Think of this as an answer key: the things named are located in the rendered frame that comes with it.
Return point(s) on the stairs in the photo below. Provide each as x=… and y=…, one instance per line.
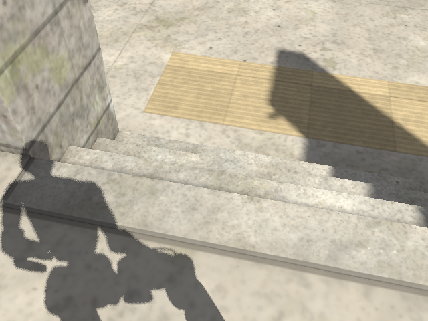
x=338, y=189

